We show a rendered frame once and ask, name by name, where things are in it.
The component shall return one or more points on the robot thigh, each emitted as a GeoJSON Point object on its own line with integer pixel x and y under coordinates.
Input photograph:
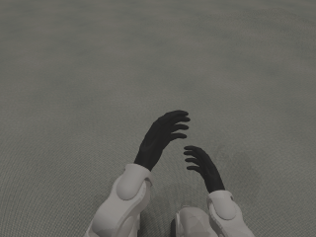
{"type": "Point", "coordinates": [193, 222]}
{"type": "Point", "coordinates": [135, 227]}

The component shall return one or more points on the robot right hand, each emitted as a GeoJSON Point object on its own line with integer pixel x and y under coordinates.
{"type": "Point", "coordinates": [205, 167]}

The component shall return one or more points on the robot left hand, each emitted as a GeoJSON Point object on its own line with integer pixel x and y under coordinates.
{"type": "Point", "coordinates": [159, 136]}

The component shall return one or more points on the robot right thigh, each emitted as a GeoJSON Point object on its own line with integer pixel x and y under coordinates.
{"type": "Point", "coordinates": [193, 222]}

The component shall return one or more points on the robot left forearm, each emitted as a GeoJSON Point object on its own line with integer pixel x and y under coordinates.
{"type": "Point", "coordinates": [129, 196]}

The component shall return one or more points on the robot right forearm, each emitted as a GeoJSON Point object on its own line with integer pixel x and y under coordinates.
{"type": "Point", "coordinates": [225, 216]}

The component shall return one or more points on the robot left thigh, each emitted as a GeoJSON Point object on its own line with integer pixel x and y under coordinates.
{"type": "Point", "coordinates": [135, 227]}

